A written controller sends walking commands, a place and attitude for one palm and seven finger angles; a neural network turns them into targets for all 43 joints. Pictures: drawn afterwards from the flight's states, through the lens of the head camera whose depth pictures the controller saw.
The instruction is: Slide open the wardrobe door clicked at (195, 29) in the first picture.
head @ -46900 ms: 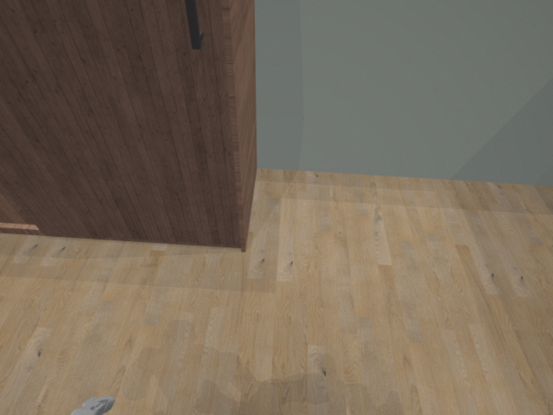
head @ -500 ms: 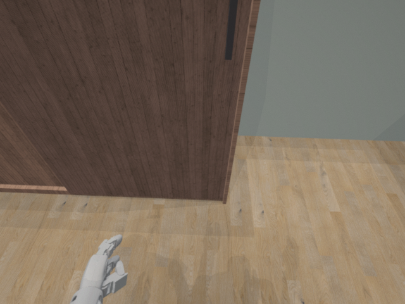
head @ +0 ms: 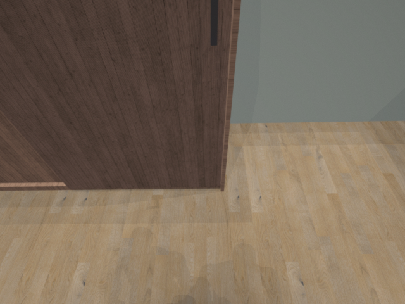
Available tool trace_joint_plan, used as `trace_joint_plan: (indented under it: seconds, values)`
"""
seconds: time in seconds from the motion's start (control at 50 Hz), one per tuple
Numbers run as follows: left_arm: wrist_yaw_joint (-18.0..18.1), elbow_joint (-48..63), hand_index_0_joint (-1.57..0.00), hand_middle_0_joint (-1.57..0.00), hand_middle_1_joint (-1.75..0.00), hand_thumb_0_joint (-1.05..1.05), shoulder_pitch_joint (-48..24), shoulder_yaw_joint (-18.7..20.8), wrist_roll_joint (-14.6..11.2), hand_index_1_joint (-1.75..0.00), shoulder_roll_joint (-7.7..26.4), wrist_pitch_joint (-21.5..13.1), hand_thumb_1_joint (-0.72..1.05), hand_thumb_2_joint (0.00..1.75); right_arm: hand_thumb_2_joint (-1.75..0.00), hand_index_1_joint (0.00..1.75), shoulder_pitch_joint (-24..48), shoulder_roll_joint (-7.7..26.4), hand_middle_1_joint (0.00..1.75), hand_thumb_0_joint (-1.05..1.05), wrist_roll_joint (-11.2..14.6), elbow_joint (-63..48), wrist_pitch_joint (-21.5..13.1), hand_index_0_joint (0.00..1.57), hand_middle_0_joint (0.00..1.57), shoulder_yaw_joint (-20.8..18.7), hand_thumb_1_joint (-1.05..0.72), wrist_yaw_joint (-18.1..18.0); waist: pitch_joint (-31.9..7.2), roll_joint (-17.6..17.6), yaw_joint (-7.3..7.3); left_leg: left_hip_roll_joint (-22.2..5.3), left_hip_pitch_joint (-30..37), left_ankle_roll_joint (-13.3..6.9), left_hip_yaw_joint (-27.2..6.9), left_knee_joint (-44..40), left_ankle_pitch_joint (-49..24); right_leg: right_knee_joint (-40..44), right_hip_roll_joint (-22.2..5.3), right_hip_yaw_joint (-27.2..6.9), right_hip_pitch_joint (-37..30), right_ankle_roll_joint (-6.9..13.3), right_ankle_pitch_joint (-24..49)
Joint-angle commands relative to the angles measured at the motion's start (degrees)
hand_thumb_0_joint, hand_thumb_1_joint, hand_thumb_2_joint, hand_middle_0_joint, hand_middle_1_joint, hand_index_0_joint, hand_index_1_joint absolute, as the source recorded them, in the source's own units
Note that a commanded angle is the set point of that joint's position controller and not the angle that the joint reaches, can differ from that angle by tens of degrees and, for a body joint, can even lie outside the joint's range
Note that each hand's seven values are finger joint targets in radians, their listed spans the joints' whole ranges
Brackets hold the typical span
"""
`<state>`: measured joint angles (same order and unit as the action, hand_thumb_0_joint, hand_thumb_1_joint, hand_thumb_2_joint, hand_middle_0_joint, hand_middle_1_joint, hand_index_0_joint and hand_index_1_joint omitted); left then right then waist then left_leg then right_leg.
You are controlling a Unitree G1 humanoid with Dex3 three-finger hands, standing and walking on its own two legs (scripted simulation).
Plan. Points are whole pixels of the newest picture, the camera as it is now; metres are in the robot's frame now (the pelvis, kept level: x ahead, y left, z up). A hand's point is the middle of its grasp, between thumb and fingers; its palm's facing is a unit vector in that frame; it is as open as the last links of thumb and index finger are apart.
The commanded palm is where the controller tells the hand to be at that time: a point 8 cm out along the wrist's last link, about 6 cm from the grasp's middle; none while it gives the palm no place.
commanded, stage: let the arm hang, fingers relaxed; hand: right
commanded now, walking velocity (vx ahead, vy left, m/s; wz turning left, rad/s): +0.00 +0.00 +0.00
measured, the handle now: (214, 8) +0.75 +0.01 +0.22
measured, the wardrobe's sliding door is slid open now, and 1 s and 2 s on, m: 0.00 0.00 0.00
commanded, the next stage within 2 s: look to check the result in 0.66 s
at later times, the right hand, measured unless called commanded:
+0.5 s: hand out of the picture +0.02 -0.18 -0.17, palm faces +0.00 +0.98 -0.18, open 7.3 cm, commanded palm none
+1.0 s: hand out of the picture +0.02 -0.18 -0.17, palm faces +0.00 +0.98 -0.19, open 7.3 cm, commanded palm none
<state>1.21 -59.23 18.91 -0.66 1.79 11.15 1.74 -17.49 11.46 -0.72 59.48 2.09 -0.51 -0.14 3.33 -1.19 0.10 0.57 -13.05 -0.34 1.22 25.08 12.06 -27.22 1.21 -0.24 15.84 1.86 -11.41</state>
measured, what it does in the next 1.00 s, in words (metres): stands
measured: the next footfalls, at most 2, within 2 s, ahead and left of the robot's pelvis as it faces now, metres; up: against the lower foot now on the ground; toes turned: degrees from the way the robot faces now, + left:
none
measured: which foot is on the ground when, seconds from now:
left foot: down 0.00-1.00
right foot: down 0.00-1.00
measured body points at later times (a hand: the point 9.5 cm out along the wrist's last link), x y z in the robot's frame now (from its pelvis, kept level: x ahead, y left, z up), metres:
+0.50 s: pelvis +0.01 -0.01 +0.00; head +0.01 -0.01 +0.45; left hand +0.00 +0.21 -0.16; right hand +0.02 -0.23 -0.16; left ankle +0.01 +0.12 -0.74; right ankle +0.03 -0.10 -0.74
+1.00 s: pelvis +0.02 -0.01 +0.00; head +0.04 +0.00 +0.45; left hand +0.01 +0.22 -0.16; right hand +0.03 -0.23 -0.16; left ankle +0.01 +0.12 -0.74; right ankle +0.03 -0.10 -0.74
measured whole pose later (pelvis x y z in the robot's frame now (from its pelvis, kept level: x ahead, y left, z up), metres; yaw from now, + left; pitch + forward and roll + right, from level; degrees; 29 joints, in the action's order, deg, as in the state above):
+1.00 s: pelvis +0.02 -0.01 +0.00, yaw +1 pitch -1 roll +0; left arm 2.0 -63.9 15.3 0.0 1.2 8.8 -0.3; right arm -14.5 8.6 -0.6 65.2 -0.1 -0.4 -1.2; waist 2.8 0.5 -0.2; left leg -0.4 -9.5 0.6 -0.8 22.6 12.3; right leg -22.3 2.1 1.6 10.6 2.5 -10.9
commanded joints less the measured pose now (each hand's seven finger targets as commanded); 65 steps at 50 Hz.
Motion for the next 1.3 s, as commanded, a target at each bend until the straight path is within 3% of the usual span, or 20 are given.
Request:
trace_joint_plan:
  seconds: [0.0, 0.14, 0.36, 0.46, 0.62, 0.8, 0.92, 1.28]
  values:
    - [0.72, 2.06, -0.2, -0.2, -0.3, 0.0, 1.17, 1.72, -0.5, -0.3, 5.9, -1.69, 0.9, 0.9, -0.9, 0.3, -0.15, 5.6, 0.3, 0.0, 0.0, -0.55, -2.02, 0.2, 0.2, -0.95, -0.9, -0.66, -2.03, 2.91, -0.59, -4.75, 0.66, -2.47, -6.29, -6.2, 6.01, 9.21, -5.98, -7.33, 0.48, 0.89, -7.65]
    - [1.0, -1.21, -0.2, -0.2, -0.3, 0.0, 3.67, 1.5, -0.79, -0.3, 3.73, -2.03, 0.9, 0.9, -0.9, 0.3, -2.0, 3.96, 0.3, 0.0, 0.12, 3.32, -2.34, 0.2, 0.2, -0.54, -0.9, -1.2, -1.17, -0.23, -0.49, -5.15, 1.0, -2.15, -5.86, -5.92, 2.67, 9.13, -6.11, -6.33, -0.89, 0.95, -3.06]
    - [1.0, -2.86, -0.2, -0.2, -0.3, 0.0, 2.72, 1.56, -0.64, -0.3, 2.12, -2.32, 0.9, 0.9, -0.9, 0.3, -1.72, 2.3, 0.3, 0.0, -0.09, 3.93, -2.43, 0.2, 0.2, -0.78, -0.9, -1.64, 1.42, 0.37, -0.5, -5.17, -0.64, -1.67, -5.92, -5.44, 1.64, 10.05, -5.77, -6.14, -1.42, 0.84, -2.04]
    - [1.02, -2.8, -0.2, -0.2, -0.3, 0.0, 1.9, 1.6, -0.54, -0.3, 2.34, -2.37, 0.9, 0.9, -0.9, 0.3, -1.19, 2.44, 0.3, 0.0, -0.1, 3.77, -2.45, 0.2, 0.2, -0.89, -0.9, -1.55, 2.42, 2.46, -0.38, -4.98, -0.51, -1.62, -6.11, -5.59, 1.27, 10.67, -5.74, -6.07, -0.96, 0.72, -2.7]
    - [1.09, -2.54, -0.2, -0.2, -0.3, 0.0, 1.3, 1.64, -0.71, -0.3, 3.26, -2.68, 0.9, 0.9, -0.9, 0.3, -0.27, 3.2, 0.3, 0.0, -0.02, 3.48, -2.74, 0.2, 0.2, -0.94, -0.9, -1.47, -0.46, 1.63, -0.57, -5.33, 1.23, -1.46, -6.27, -5.91, -1.31, 9.61, -6.07, -5.47, -3.72, 0.59, 2.36]
    - [1.13, -2.99, -0.2, -0.2, -0.3, 0.0, 0.48, 1.6, -0.76, -0.3, 3.7, -2.54, 0.9, 0.9, -0.9, 0.3, 0.25, 3.26, 0.3, 0.0, -0.04, 3.97, -2.57, 0.2, 0.2, -0.92, -0.9, -1.49, 0.49, 1.06, -0.65, -5.3, 0.9, -1.37, -6.04, -6.17, -0.49, 10.32, -6.32, -5.68, -4.32, 0.56, 1.44]
    - [1.16, -3.26, -0.2, -0.2, -0.3, 0.0, 0.21, 1.59, -0.83, -0.3, 3.48, -2.6, 0.9, 0.9, -0.9, 0.3, 0.19, 3.25, 0.3, 0.0, 0.09, 4.01, -2.84, 0.2, 0.2, -0.87, -0.9, -1.56, -0.63, 0.17, -0.66, -5.66, 1.58, -1.45, -6.4, -6.58, -2.41, 9.04, -6.11, -4.93, -5.73, 0.47, 5.08]
    - [1.21, -3.74, -0.2, -0.2, -0.3, 0.0, -1.1, 1.58, -0.93, -0.3, 4.15, -2.63, 0.9, 0.9, -0.9, 0.3, 0.71, 3.9, 0.3, 0.0, 0.12, 3.9, -2.96, 0.2, 0.2, -0.82, -0.9, -1.62, -0.45, 1.14, -0.49, -5.66, 2.3, -1.39, -6.5, -6.96, -4.37, 8.88, -6.48, -4.51, -6.96, 0.21, 7.67]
